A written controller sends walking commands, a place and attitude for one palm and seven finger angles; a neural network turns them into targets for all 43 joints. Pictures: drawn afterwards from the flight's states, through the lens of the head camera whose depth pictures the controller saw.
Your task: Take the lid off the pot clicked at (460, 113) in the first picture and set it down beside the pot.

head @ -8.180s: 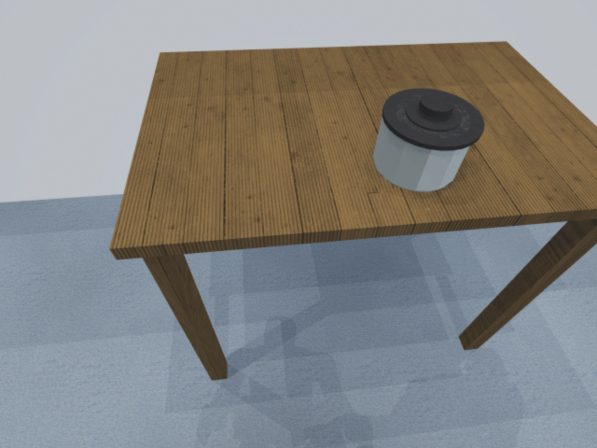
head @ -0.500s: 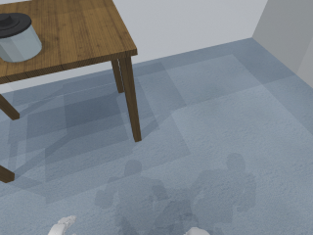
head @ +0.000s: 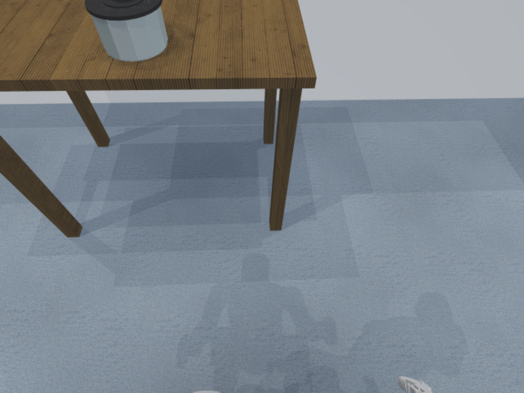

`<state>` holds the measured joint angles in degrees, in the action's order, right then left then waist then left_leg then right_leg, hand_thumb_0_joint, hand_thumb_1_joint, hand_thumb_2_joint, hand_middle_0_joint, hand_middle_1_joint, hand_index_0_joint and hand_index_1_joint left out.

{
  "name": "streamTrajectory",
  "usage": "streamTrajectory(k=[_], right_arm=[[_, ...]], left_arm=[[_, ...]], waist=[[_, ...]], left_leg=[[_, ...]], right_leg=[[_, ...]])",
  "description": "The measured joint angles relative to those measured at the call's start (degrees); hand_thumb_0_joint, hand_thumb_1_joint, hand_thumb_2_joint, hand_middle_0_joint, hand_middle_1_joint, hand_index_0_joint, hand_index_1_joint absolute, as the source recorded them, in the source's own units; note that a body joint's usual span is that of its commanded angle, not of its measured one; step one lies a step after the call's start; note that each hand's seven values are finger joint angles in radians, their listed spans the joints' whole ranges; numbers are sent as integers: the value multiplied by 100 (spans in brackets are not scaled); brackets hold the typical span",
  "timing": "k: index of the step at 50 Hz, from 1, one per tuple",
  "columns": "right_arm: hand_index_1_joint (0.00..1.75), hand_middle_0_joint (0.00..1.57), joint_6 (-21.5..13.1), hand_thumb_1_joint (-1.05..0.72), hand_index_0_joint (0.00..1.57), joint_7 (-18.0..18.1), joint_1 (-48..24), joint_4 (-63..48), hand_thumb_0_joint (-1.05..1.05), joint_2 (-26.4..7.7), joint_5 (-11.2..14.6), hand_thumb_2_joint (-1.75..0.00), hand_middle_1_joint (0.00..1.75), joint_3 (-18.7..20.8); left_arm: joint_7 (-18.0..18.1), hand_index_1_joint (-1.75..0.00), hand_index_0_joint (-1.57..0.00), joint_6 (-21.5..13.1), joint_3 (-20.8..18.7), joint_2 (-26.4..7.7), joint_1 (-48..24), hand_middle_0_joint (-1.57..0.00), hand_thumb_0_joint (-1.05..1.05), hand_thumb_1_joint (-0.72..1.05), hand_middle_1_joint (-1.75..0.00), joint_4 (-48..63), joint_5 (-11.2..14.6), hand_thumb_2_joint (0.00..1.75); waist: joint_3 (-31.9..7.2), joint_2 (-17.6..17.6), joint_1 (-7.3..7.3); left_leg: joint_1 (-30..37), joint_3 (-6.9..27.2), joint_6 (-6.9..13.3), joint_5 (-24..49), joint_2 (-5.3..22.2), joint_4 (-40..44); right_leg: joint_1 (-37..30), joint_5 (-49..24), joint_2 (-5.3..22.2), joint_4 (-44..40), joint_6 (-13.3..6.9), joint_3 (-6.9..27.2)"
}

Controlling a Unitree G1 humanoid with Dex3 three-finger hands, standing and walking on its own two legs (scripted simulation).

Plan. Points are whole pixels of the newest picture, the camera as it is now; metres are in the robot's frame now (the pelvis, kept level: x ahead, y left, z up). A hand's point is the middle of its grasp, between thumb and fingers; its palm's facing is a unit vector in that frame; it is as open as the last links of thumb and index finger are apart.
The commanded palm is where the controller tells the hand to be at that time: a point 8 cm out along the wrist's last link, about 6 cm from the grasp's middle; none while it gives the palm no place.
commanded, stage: take the last steps up to it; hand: left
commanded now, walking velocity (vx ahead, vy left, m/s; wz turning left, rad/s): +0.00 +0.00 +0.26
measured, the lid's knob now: out of the picture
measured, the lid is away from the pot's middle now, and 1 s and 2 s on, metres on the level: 0.00 0.00 0.00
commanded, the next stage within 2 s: come to a stop and stand still in 1.14 s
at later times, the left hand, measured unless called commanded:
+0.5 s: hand out of the picture +0.08 +0.20 -0.14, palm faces +0.22 -0.94 -0.26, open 7.4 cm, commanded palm none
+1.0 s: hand (106, 315) +0.24 +0.32 -0.16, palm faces +0.26 -0.94 -0.23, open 7.4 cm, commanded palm none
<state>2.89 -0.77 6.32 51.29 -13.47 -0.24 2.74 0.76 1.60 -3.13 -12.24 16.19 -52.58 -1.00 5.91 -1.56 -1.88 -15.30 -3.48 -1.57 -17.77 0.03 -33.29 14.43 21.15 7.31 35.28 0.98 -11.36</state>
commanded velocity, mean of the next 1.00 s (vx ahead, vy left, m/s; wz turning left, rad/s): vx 0.28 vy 0.11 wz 0.12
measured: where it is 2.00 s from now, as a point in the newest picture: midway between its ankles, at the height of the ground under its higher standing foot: (231, 315)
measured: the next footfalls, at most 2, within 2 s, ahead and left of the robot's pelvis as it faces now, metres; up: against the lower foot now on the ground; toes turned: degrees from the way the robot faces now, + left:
right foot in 0.38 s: +0.09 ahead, -0.12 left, +0.00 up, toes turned -1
left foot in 0.78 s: +0.26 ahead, +0.23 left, +0.00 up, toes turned +18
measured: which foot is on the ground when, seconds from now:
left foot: down 0.00-0.36, up 0.38-0.76, down 0.78-1.00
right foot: down 0.00-0.00, up 0.02-0.36, down 0.38-0.78, up 0.80-1.00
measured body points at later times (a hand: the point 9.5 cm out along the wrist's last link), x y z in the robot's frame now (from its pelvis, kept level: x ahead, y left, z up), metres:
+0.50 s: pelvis +0.07 +0.00 +0.01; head +0.08 -0.03 +0.46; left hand +0.07 +0.25 -0.12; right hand +0.13 -0.25 -0.16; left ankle +0.02 +0.13 -0.65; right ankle +0.05 -0.12 -0.73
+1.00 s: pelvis +0.24 +0.12 +0.01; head +0.27 +0.12 +0.45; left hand +0.22 +0.37 -0.14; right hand +0.34 -0.11 -0.14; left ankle +0.22 +0.21 -0.73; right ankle +0.26 +0.01 -0.66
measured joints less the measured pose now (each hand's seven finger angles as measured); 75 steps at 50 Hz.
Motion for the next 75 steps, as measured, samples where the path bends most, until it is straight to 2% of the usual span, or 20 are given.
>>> streamTrajectory(k=[4,9,13,17,19,21,25,30,36,39,41,43,46,52,58,61,63,65,70,75], right_arm=[[30,19,-115,-91,20,64,-17,-37,1,174,-23,-90,30,-92],[30,20,-138,-91,20,132,156,81,1,290,-48,-90,30,-180],[30,20,-183,-90,21,101,402,190,1,315,-73,-90,30,-180],[30,20,-189,-91,21,99,675,313,1,211,-78,-90,30,-116],[30,20,-178,-91,21,91,864,383,1,163,-37,-90,30,-77],[30,20,-72,-91,20,70,956,523,1,50,-64,-90,30,-19],[30,20,43,-91,20,-49,944,651,1,-60,-127,-90,30,55],[30,19,-15,-91,20,-155,765,506,1,-29,-99,-90,30,99],[30,19,-123,-91,20,-261,379,375,1,86,-61,-90,30,25],[30,19,-312,-91,20,-245,271,237,1,137,-80,-90,30,-41],[30,19,-487,-91,20,-127,200,194,1,220,-99,-90,30,-40],[30,19,-523,-91,20,-25,224,233,1,336,-85,-90,30,-94],[30,20,-569,-92,20,131,412,339,0,455,-65,-90,30,-59],[30,20,-562,-94,20,164,862,607,-1,277,-79,-90,30,-34],[30,20,-483,-92,20,116,1220,824,0,250,-90,-90,30,-65],[30,20,-399,-92,20,105,1235,932,1,259,-59,-90,30,-68],[30,20,-338,-91,20,112,1162,952,1,269,-60,-90,30,-66],[30,19,-305,-91,20,124,1048,908,1,268,-66,-90,30,-65],[30,19,-158,-92,20,190,669,649,1,292,-13,-90,30,-35],[30,19,-54,-92,20,185,322,479,1,261,17,-90,30,20]], left_arm=[[44,-29,-20,207,-64,-190,-106,-20,1,90,-30,-194,55,90],[-28,-29,-20,179,-79,-188,-248,-20,1,91,-30,-272,50,90],[-138,-29,-20,133,-60,-97,-298,-20,1,91,-30,-247,22,90],[-212,-29,-20,0,-35,14,-367,-20,1,91,-30,-168,5,90],[-217,-29,-20,-179,-18,27,-344,-20,1,90,-30,-85,-24,90],[-167,-29,-20,-304,10,160,-322,-20,1,90,-30,-98,-18,90],[-67,-29,-20,-418,9,314,90,-20,1,90,-30,-297,-24,90],[-51,-29,-20,-430,20,362,513,-20,1,90,-30,-717,-45,90],[-47,-30,-20,-429,10,342,842,-21,1,90,-30,-989,-64,90],[-55,-30,-20,-377,-38,294,1023,-21,1,90,-30,-1082,-55,90],[-78,-30,-20,-247,-64,224,916,-21,1,90,-30,-1137,10,90],[-43,-29,-20,-142,-67,132,682,-20,1,90,-30,-1109,56,90],[-56,-29,-20,-154,-100,76,291,-20,1,91,-30,-945,30,90],[-139,-29,-20,-178,-92,182,-393,-20,1,91,-30,-377,-8,90],[-205,-29,-20,-294,-32,299,-706,-20,1,91,-30,-51,-37,90],[-176,-29,-20,-495,23,361,-724,-20,0,91,-30,-46,-31,90],[-136,-29,-20,-526,59,412,-618,-20,0,91,-30,-104,1,90],[-72,-29,-20,-495,76,473,-461,-20,0,90,-30,-208,12,90],[77,-30,-21,-282,7,372,-209,-21,0,94,-30,-429,1,90],[79,-30,-20,-61,-27,267,-150,-21,0,92,-30,-472,-28,90]], waist=[[42,-183,-30],[-81,-30,-35],[-249,154,37],[-339,324,149],[-403,320,145],[-404,498,121],[-517,459,70],[-486,254,84],[-264,122,-148],[-212,75,-189],[-89,33,-80],[-40,-33,-84],[-122,-38,-29],[-394,65,68],[-431,269,217],[-346,447,218],[-320,465,200],[-319,464,185],[-248,335,140],[-31,231,48]], left_leg=[[17,81,348,-201,-107,-58],[313,277,358,51,-86,434],[494,371,350,92,-74,663],[518,466,288,-97,-91,477],[273,475,281,-517,-152,-218],[-214,581,262,-1003,-124,-1541],[-1153,405,116,-382,65,-3116],[-1718,181,-65,443,454,-2568],[-1477,-133,33,696,490,-902],[-867,-339,198,552,322,-59],[-919,-339,294,594,243,-442],[-781,-392,335,206,194,-604],[-318,-465,320,162,103,-141],[551,-547,395,277,-135,903],[1013,-531,234,-323,-97,679],[403,-231,221,-1062,51,-1168],[-195,1,190,-1060,20,-2481],[-672,75,104,-755,98,-2992],[-1200,205,-115,-396,239,-2191],[-1101,196,-155,-232,182,-1281]], right_leg=[[655,988,-110,1761,231,622],[1040,630,-245,2584,327,878],[887,594,-240,1860,309,756],[410,278,-364,500,239,594],[88,-154,-359,-240,103,532],[41,-145,-374,-14,-74,370],[-395,-124,-235,-451,-51,332],[-985,-247,9,-1187,97,255],[-1463,12,218,-1394,411,137],[-1401,529,395,-678,523,144],[-764,894,396,1132,269,507],[47,926,159,2858,53,892],[991,416,11,3732,-50,815],[1697,-246,-7,2221,11,530],[1009,-750,-206,250,1,433],[802,-577,-372,299,-462,308],[585,-473,-409,145,-483,280],[320,-579,-439,-238,-402,288],[-23,-707,-400,-793,-349,414],[-103,-484,-334,-614,-192,502]])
